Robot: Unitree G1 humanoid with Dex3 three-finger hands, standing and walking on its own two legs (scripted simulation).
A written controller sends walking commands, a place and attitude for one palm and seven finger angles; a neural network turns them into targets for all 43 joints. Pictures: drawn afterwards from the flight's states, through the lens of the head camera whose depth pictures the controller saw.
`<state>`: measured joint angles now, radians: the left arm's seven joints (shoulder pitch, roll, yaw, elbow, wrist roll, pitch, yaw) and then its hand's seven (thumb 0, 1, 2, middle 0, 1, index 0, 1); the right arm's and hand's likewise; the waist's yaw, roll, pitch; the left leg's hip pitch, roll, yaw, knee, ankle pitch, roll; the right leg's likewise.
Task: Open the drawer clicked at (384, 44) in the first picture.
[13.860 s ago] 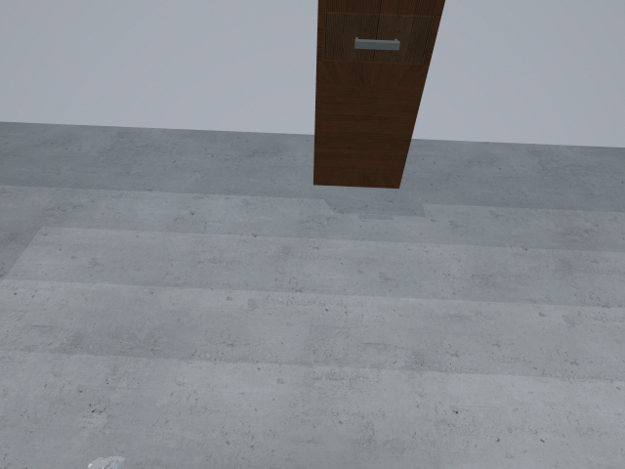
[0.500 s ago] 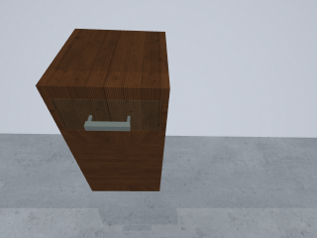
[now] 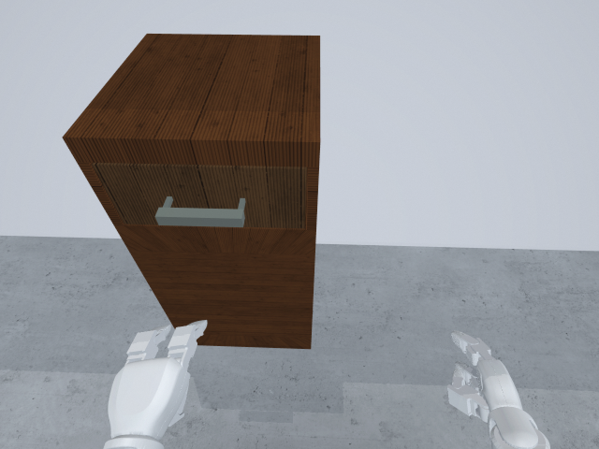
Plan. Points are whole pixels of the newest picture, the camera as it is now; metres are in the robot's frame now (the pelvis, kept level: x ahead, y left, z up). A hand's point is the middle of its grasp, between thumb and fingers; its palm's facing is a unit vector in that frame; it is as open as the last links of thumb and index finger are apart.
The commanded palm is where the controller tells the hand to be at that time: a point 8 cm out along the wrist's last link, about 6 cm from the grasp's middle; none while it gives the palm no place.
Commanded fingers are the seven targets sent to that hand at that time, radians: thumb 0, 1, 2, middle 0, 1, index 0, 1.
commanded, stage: raise the hand with hooked fingers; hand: left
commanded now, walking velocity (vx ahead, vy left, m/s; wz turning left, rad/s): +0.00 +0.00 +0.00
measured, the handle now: (203, 209) +0.52 +0.26 -0.02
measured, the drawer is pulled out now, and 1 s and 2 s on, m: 0.00 0.00 0.00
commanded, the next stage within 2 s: move the hooked fingers above the handle in 1.48 s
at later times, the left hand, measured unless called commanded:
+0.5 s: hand (153, 332) +0.24 +0.23 +0.02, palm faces +0.00 -0.12 -0.99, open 11.5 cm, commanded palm +0.23 +0.24 +0.09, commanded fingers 0.00 -0.20 0.43 -0.28 -1.00 -0.28 -1.00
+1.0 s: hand (133, 260) +0.31 +0.26 +0.09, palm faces +0.06 -0.10 -0.99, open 13.7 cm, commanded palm +0.29 +0.26 +0.15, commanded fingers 0.00 -0.50 0.30 -0.30 -1.20 -0.30 -1.20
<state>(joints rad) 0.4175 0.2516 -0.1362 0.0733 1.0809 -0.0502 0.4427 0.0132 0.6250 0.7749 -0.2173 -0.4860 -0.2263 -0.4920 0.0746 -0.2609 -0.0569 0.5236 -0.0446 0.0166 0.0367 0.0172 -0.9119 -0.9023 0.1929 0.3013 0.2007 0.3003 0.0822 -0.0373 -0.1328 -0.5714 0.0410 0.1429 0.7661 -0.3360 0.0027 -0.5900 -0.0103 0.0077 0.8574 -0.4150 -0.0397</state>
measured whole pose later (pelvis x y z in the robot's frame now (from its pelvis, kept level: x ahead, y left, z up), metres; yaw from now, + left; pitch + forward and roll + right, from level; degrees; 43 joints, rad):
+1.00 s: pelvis +0.03 +0.01 +0.03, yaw +3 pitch +3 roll +1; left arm -0.03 0.42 -0.09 0.07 0.96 0.09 0.14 0.00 -0.46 0.32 -0.31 -1.18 -0.32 -1.18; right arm 0.09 -0.22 0.00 0.60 0.01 0.11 -0.02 0.01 -0.91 -0.90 0.20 0.30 0.20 0.30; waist 0.08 0.06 -0.04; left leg -0.32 0.01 0.07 0.55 -0.28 0.01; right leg -0.28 -0.02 -0.06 0.58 -0.35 -0.02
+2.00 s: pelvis +0.02 +0.00 +0.03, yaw +3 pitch +4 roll +1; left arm -0.23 0.45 -0.09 0.33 0.96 -0.02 0.14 0.00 -0.49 0.30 -0.32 -1.20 -0.32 -1.20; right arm 0.16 -0.24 -0.03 0.65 0.03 0.10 -0.03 0.01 -0.91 -0.90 0.20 0.30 0.20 0.30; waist 0.06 0.05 -0.04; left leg -0.36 0.02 0.06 0.54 -0.25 0.00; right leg -0.32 -0.01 -0.06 0.57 -0.32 -0.03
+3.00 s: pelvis +0.03 +0.01 +0.01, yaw +2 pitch +14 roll +0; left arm -0.64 0.42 -0.07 0.88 1.06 -0.05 0.30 0.00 -0.48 0.30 -0.31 -1.20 -0.32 -1.20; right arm 0.31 -0.25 -0.07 0.69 0.02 0.13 -0.02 0.01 -0.91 -0.90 0.20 0.30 0.20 0.30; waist -0.06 0.03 -0.12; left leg -0.61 0.04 0.08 0.69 -0.32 0.01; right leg -0.57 0.00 -0.05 0.70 -0.37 -0.02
